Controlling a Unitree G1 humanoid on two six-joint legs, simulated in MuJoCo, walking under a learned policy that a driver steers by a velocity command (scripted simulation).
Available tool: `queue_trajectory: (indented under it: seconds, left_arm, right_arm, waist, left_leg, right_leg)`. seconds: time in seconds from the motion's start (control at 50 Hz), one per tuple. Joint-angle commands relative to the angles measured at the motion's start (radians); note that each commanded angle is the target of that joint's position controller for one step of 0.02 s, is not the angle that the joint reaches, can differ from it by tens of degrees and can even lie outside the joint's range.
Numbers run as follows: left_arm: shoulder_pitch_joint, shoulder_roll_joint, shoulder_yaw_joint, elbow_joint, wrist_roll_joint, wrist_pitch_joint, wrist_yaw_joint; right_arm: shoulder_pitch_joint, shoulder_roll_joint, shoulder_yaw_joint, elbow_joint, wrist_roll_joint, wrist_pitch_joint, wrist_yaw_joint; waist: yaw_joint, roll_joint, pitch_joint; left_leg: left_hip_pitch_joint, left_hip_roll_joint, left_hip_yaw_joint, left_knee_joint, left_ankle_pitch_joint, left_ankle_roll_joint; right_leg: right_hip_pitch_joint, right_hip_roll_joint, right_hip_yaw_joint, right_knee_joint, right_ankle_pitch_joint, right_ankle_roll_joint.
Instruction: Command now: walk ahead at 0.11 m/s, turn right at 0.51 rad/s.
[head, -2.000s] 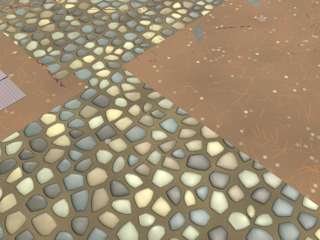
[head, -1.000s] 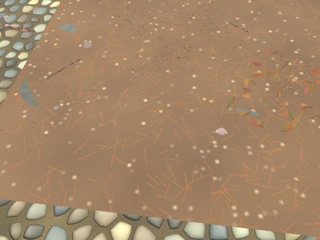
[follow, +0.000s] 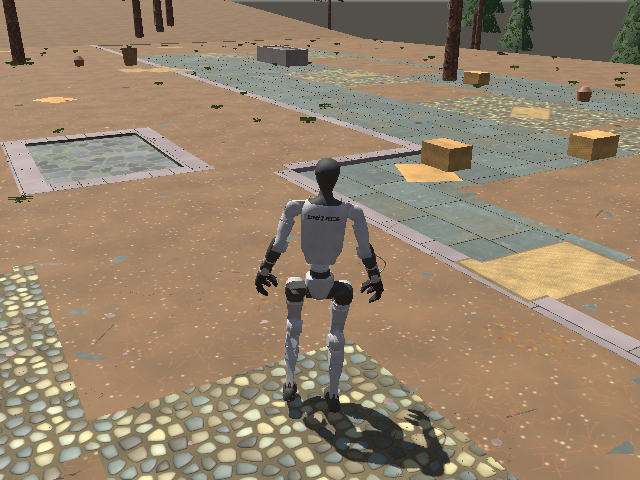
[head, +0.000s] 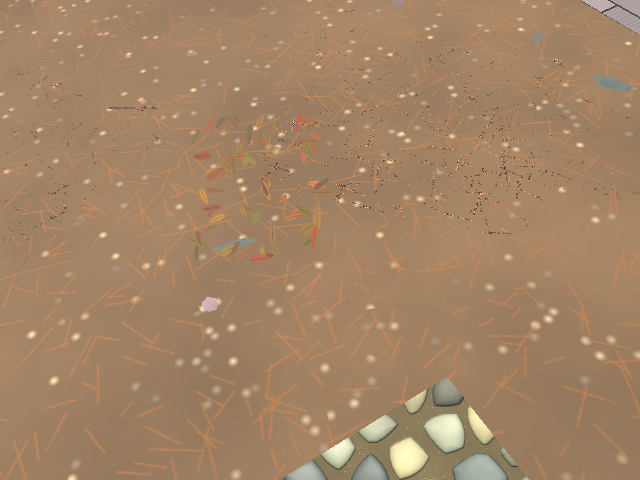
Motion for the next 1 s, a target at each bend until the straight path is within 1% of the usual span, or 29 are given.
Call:
queue_trajectory:
  seconds: [0.02,0.04,0.08,0.16,0.26,0.3,0.34,0.36,0.38,0.4,0.42,0.44,0.46,0.48,0.52,0.58,0.68,0.74,0.78,0.8,0.82,0.84,0.86,0.88,0.9,0.92,0.94,0.96,1.0]
  left_arm:
    - [0.059,0.158,0.042,-0.031,0.009,-0.012,0.001]
    - [0.069,0.146,0.037,-0.025,0.015,-0.014,0.001]
    - [0.1,0.129,0.026,0.001,0.024,-0.026,0.003]
    - [0.138,0.153,0.025,0.042,0.03,-0.056,0.01]
    - [0.149,0.158,0.025,0.069,0.031,-0.087,0.018]
    - [0.133,0.161,0.027,0.073,0.027,-0.095,0.018]
    - [0.092,0.162,0.027,0.073,0.018,-0.098,0.016]
    - [0.094,0.146,0.022,0.076,0.021,-0.1,0.016]
    - [0.08,0.105,0.007,0.067,0.031,-0.108,0.014]
    - [0.041,0.03,-0.016,0.009,0.027,-0.119,0.003]
    - [0.007,0.1,-0.002,-0.002,0.054,-0.121,0.0]
    - [0.014,0.116,0.003,0.007,0.06,-0.122,-0.009]
    - [0.013,0.115,0.001,0.019,0.05,-0.127,-0.018]
    - [0.011,0.109,0.0,0.023,0.045,-0.127,-0.023]
    - [0.005,0.098,-0.007,0.028,0.058,-0.111,-0.028]
    - [-0.063,0.078,-0.016,-0.003,0.055,-0.092,-0.029]
    - [-0.269,0.05,-0.04,-0.083,0.042,-0.091,-0.037]
    - [-0.323,0.037,-0.054,-0.104,0.033,-0.099,-0.039]
    - [-0.272,0.061,-0.047,-0.089,0.027,-0.102,-0.029]
    - [-0.198,0.088,-0.036,-0.064,0.027,-0.102,-0.019]
    - [-0.068,0.118,-0.023,-0.021,0.022,-0.105,-0.008]
    - [0.087,0.135,-0.013,0.024,0.02,-0.112,0.005]
    - [0.224,0.183,0.003,0.039,0.043,-0.121,0.023]
    - [0.243,0.265,0.033,0.049,0.058,-0.114,0.022]
    - [0.186,0.181,0.022,0.047,0.019,-0.103,0.008]
    - [0.081,0.124,0.011,0.033,0.012,-0.105,0.006]
    - [0.043,0.08,0.003,0.036,0.023,-0.111,0.003]
    - [0.04,0.06,-0.005,0.047,0.026,-0.12,0.008]
    - [0.066,0.041,-0.014,0.078,0.017,-0.14,0.009]
  right_arm:
    - [-0.011,-0.092,-0.025,-0.058,-0.01,-0.011,0.007]
    - [-0.017,-0.089,-0.025,-0.053,-0.012,-0.015,0.013]
    - [-0.032,-0.071,-0.019,-0.044,-0.014,-0.03,0.022]
    - [-0.063,-0.058,-0.01,-0.036,-0.008,-0.058,0.033]
    - [-0.072,-0.055,-0.002,-0.041,0.002,-0.077,0.045]
    - [-0.053,-0.05,0.002,-0.039,0.005,-0.084,0.045]
    - [0.024,-0.032,0.006,-0.014,0.004,-0.093,0.042]
    - [0.096,-0.043,-0.001,0.015,0.001,-0.1,0.036]
    - [0.221,-0.089,-0.017,0.054,-0.002,-0.11,0.026]
    - [0.33,-0.21,-0.045,0.057,-0.01,-0.119,0.017]
    - [0.322,-0.202,-0.044,0.067,0.011,-0.116,0.027]
    - [0.253,-0.163,-0.038,0.049,0.014,-0.114,0.032]
    - [0.205,-0.128,-0.031,0.035,0.012,-0.117,0.035]
    - [0.185,-0.115,-0.028,0.029,0.011,-0.12,0.033]
    - [0.196,-0.094,-0.021,0.04,0.02,-0.129,0.026]
    - [0.263,-0.094,-0.025,0.074,0.031,-0.133,0.017]
    - [0.337,-0.085,-0.026,0.11,0.023,-0.123,0.002]
    - [0.35,-0.077,-0.022,0.131,0.019,-0.127,-0.008]
    - [0.314,-0.083,-0.017,0.137,0.015,-0.139,-0.009]
    - [0.297,-0.097,-0.019,0.139,0.011,-0.145,-0.011]
    - [0.281,-0.107,-0.02,0.142,0.003,-0.146,-0.011]
    - [0.257,-0.111,-0.02,0.143,0.002,-0.146,-0.009]
    - [0.273,-0.056,-0.005,0.124,0.007,-0.149,-0.004]
    - [0.431,0.049,0.017,0.124,0.037,-0.139,0.001]
    - [0.365,-0.069,0.001,0.136,0.0,-0.136,-0.007]
    - [0.266,-0.075,-0.004,0.118,0.003,-0.138,-0.002]
    - [0.214,-0.065,0.002,0.109,0.004,-0.14,0.004]
    - [0.193,-0.057,0.0,0.111,0.003,-0.131,0.01]
    - [0.217,-0.03,0.003,0.121,-0.006,-0.107,0.018]
  waist:
    - [0.033,-0.181,-0.103]
    - [0.041,-0.197,-0.088]
    - [0.054,-0.19,-0.064]
    - [0.071,-0.157,-0.037]
    - [0.066,-0.137,0.005]
    - [0.048,-0.132,0.016]
    - [-0.008,-0.105,0.013]
    - [-0.04,-0.073,-0.004]
    - [-0.093,0.021,-0.048]
    - [-0.12,0.241,-0.1]
    - [-0.092,0.153,-0.034]
    - [-0.046,0.045,0.022]
    - [-0.027,0.0,0.026]
    - [-0.014,-0.011,0.02]
    - [-0.007,0.016,-0.012]
    - [-0.016,0.012,-0.033]
    - [-0.07,0.024,-0.01]
    - [-0.088,0.038,-0.013]
    - [-0.052,0.048,-0.026]
    - [-0.018,0.061,-0.062]
    - [0.037,0.066,-0.126]
    - [0.117,0.053,-0.193]
    - [0.153,-0.039,-0.294]
    - [0.071,-0.307,-0.405]
    - [0.075,-0.132,-0.339]
    - [0.04,-0.082,-0.176]
    - [0.03,-0.05,-0.111]
    - [0.012,-0.065,-0.06]
    - [-0.021,-0.103,-0.053]
  left_leg:
    - [-0.122,0.001,-0.006,-0.055,0.016,-0.003]
    - [-0.128,0.001,0.003,-0.088,0.019,-0.001]
    - [-0.115,0.005,0.015,-0.153,0.032,0.006]
    - [-0.081,0.004,0.02,-0.245,0.043,0.046]
    - [-0.023,-0.007,0.009,-0.324,0.018,0.097]
    - [0.052,-0.011,0.025,-0.38,0.021,0.117]
    - [0.243,-0.041,0.071,-0.514,0.088,0.136]
    - [0.377,-0.071,0.067,-0.561,0.068,0.14]
    - [0.539,-0.007,-0.064,-0.63,-0.009,0.161]
    - [0.672,0.265,-0.551,-0.818,-0.276,0.265]
    - [0.613,0.327,-0.764,-0.888,-0.304,0.327]
    - [0.553,0.3,-0.662,-0.851,-0.243,0.334]
    - [0.511,0.245,-0.56,-0.839,-0.113,0.314]
    - [0.49,0.197,-0.473,-0.842,0.013,0.288]
    - [0.48,0.136,-0.368,-0.838,0.28,0.267]
    - [0.484,0.102,-0.304,-0.81,0.556,0.267]
    - [0.459,0.053,-0.283,-0.778,0.712,0.234]
    - [0.473,0.073,-0.273,-0.795,0.776,0.21]
    - [0.473,0.089,-0.25,-0.775,0.891,0.175]
    - [0.502,0.095,-0.235,-0.708,1.036,0.159]
    - [0.537,0.089,-0.212,-0.57,1.16,0.147]
    - [0.502,0.069,-0.172,-0.382,1.138,0.136]
    - [0.339,0.03,-0.16,-0.12,0.836,0.136]
    - [0.012,-0.159,-0.064,0.272,-0.046,0.093]
    - [-0.073,-0.125,-0.109,0.327,-0.094,0.121]
    - [-0.09,-0.075,-0.115,0.294,0.009,0.126]
    - [-0.073,-0.043,-0.102,0.251,0.053,0.128]
    - [-0.054,-0.024,-0.093,0.216,0.058,0.123]
    - [0.019,-0.016,-0.076,0.165,0.048,0.1]
  right_leg:
    - [0.159,-0.238,0.313,-0.188,-0.191,-0.153]
    - [0.157,-0.245,0.334,-0.218,-0.289,-0.156]
    - [0.153,-0.261,0.34,-0.25,-0.319,-0.158]
    - [0.145,-0.293,0.319,-0.267,-0.323,-0.161]
    - [0.097,-0.331,0.273,-0.28,-0.355,-0.16]
    - [0.058,-0.335,0.231,-0.273,-0.33,-0.147]
    - [-0.044,-0.305,0.145,-0.211,-0.286,-0.115]
    - [-0.116,-0.269,0.094,-0.121,-0.235,-0.094]
    - [-0.21,-0.203,0.001,0.095,-0.119,-0.06]
    - [-0.429,-0.058,-0.155,0.449,-0.201,0.008]
    - [-0.575,-0.025,-0.086,0.585,-0.316,0.02]
    - [-0.588,-0.098,-0.04,0.653,-0.243,0.019]
    - [-0.562,-0.127,-0.039,0.653,-0.162,0.027]
    - [-0.535,-0.146,-0.047,0.628,-0.114,0.04]
    - [-0.494,-0.148,-0.074,0.603,-0.054,0.076]
    - [-0.521,-0.135,-0.11,0.582,-0.012,0.114]
    - [-0.51,-0.098,-0.147,0.359,0.108,0.132]
    - [-0.411,-0.078,-0.176,0.203,0.19,0.096]
    - [-0.257,-0.061,-0.176,0.13,0.195,0.045]
    - [-0.171,-0.038,-0.177,0.126,0.149,0.02]
    - [-0.062,-0.015,-0.174,0.119,0.098,-0.006]
    - [0.103,-0.041,-0.156,0.062,0.128,-0.036]
    - [0.33,-0.227,0.05,0.062,-0.028,-0.08]
    - [0.562,-0.523,0.572,0.005,-0.059,-0.25]
    - [0.45,-0.493,0.67,-0.096,-0.147,-0.235]
    - [0.286,-0.457,0.481,-0.125,-0.152,-0.208]
    - [0.184,-0.41,0.367,-0.158,-0.061,-0.178]
    - [0.112,-0.373,0.261,-0.171,0.116,-0.148]
    - [0.04,-0.342,0.107,-0.177,0.464,-0.121]
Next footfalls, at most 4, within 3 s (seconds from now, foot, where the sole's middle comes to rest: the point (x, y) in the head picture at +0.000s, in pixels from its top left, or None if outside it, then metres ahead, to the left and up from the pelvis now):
0.38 left None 0.14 0.14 -0.78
0.86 right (326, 446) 0.52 0.08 -0.78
1.36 left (227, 405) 0.62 0.30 -0.78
1.86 right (307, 373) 0.69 0.12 -0.78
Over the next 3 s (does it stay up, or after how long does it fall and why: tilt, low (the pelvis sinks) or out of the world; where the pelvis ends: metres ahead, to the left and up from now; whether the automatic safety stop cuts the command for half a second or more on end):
stays up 0.69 0.50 -0.01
